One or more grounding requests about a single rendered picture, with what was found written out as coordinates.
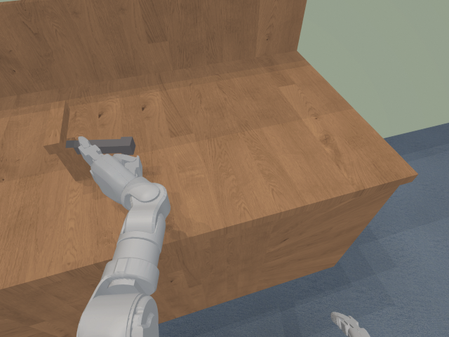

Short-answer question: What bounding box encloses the left robot upper arm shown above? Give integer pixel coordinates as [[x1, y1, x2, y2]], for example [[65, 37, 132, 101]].
[[78, 293, 159, 337]]

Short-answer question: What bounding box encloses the tap lever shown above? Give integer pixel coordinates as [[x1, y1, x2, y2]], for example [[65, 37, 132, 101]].
[[65, 137, 135, 155]]

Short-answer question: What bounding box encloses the counter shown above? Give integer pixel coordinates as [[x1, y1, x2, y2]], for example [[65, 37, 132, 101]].
[[0, 0, 418, 337]]

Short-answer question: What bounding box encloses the robot left forearm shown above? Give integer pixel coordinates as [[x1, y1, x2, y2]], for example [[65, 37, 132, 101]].
[[76, 177, 170, 337]]

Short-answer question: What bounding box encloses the right robot hand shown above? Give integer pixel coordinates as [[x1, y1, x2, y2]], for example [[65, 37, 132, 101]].
[[330, 312, 370, 337]]

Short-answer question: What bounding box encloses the left robot hand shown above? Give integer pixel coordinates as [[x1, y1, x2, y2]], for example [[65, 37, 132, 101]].
[[78, 136, 142, 204]]

